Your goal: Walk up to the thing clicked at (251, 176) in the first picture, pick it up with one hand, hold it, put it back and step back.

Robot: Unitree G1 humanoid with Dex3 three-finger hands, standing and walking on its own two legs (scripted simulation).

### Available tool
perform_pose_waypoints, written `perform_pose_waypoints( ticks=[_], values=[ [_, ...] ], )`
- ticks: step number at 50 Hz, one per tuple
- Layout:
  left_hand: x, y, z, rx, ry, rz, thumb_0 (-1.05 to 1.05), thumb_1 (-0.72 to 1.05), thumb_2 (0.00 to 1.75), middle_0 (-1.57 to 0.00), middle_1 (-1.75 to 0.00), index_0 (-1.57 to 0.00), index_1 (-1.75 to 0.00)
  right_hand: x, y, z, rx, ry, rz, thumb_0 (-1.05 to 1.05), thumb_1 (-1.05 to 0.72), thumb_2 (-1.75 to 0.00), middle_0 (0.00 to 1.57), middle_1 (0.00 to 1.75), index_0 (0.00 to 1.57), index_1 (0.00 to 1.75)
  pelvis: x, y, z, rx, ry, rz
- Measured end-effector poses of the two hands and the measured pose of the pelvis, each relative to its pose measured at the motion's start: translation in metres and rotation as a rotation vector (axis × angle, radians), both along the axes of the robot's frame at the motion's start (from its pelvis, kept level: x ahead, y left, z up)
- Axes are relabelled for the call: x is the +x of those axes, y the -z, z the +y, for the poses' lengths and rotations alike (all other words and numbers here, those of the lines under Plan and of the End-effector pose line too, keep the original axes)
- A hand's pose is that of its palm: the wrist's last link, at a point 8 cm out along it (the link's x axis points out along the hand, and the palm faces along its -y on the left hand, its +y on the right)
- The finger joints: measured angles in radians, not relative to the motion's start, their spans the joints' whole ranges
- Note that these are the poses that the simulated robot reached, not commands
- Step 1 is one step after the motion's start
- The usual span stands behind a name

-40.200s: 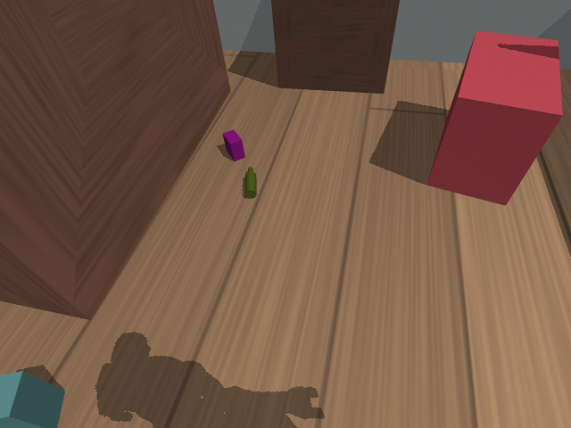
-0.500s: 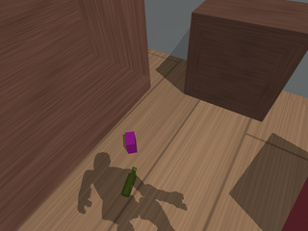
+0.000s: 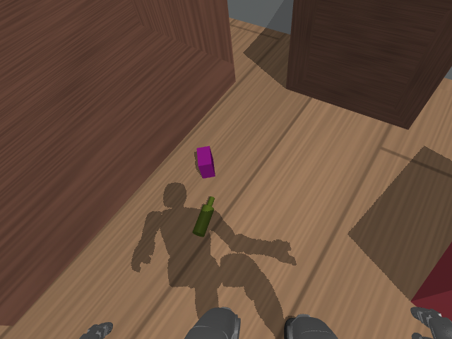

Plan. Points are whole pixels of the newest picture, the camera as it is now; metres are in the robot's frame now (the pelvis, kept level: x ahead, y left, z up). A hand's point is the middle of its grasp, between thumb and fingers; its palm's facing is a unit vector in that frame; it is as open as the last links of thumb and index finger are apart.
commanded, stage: walk up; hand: left
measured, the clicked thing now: (205, 215) +0.63 +0.23 -0.74
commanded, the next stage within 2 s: none
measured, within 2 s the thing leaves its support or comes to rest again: neither
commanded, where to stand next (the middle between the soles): +0.22 +0.01 m, yaw +0 degrees
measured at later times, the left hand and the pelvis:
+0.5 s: hand out of the picture -0.07 +0.31 -0.16, palm faces -0.02 -0.92 -0.39, open 7.4 cm; pelvis -0.14 +0.04 +0.00, yaw -2 degrees
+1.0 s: hand out of the picture -0.14 +0.30 -0.15, palm faces +0.00 -0.94 -0.33, open 7.4 cm; pelvis -0.25 +0.04 +0.00, yaw -1 degrees
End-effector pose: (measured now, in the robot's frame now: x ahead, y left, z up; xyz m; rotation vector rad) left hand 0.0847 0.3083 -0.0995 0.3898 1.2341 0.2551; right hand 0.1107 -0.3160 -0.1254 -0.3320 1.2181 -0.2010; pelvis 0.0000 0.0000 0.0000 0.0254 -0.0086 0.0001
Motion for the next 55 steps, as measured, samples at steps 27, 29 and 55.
perform_pose_waypoints(
  ticks=[27,29,55],
  values=[
    [-0.174,0.024,0.040,-0.021,0.011,0.033,0.01,0.91,0.89,-0.20,-0.30,-0.20,-0.30,-0.132,-0.020,0.043,-0.041,-0.043,-0.129,0.00,-0.90,-0.90,0.20,0.30,0.20,0.30,-0.157,0.009,0.032,-0.027,0.050,-0.017],
    [-0.187,0.020,0.033,-0.018,0.018,0.033,0.01,0.91,0.89,-0.20,-0.30,-0.20,-0.30,-0.146,-0.012,0.040,-0.022,-0.026,-0.138,0.00,-0.90,-0.90,0.20,0.30,0.20,0.30,-0.171,0.010,0.031,-0.062,0.049,-0.040],
    [-0.257,0.014,0.031,-0.102,0.037,-0.078,0.01,0.91,0.89,-0.20,-0.30,-0.20,-0.30,-0.328,-0.031,0.041,-0.053,0.030,-0.049,0.01,-0.90,-0.90,0.21,0.30,0.21,0.30,-0.261,-0.003,0.032,-0.021,0.042,-0.050]
  ],
)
